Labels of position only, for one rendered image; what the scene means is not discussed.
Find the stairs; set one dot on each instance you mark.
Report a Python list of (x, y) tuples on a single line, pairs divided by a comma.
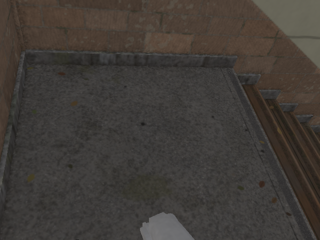
[(297, 148)]

